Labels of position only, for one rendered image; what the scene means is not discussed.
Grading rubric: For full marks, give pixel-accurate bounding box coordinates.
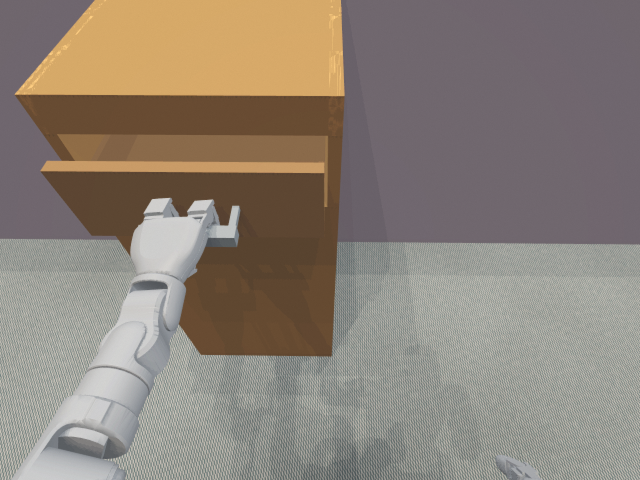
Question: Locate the drawer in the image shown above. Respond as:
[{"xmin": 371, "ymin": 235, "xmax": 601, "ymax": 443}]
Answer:
[{"xmin": 40, "ymin": 134, "xmax": 325, "ymax": 238}]

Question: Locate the cabinet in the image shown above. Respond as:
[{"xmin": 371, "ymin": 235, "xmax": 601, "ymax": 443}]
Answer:
[{"xmin": 14, "ymin": 0, "xmax": 345, "ymax": 356}]

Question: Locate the robot right hand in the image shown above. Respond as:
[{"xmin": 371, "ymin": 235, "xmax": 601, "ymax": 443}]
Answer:
[{"xmin": 496, "ymin": 455, "xmax": 541, "ymax": 480}]

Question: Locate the handle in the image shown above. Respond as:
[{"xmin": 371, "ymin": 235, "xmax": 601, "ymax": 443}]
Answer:
[{"xmin": 138, "ymin": 206, "xmax": 240, "ymax": 247}]

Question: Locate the robot left upper arm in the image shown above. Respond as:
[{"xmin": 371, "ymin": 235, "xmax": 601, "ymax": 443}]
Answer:
[{"xmin": 23, "ymin": 447, "xmax": 126, "ymax": 480}]

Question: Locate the robot left hand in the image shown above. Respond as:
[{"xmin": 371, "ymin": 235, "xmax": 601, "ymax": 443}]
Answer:
[{"xmin": 130, "ymin": 198, "xmax": 220, "ymax": 284}]

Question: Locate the robot left forearm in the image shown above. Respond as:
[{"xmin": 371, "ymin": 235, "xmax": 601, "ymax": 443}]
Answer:
[{"xmin": 11, "ymin": 273, "xmax": 186, "ymax": 480}]

